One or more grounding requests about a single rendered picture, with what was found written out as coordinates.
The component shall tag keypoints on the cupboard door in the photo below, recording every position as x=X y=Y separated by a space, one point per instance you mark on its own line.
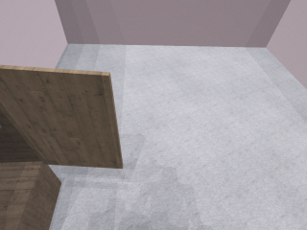
x=66 y=116

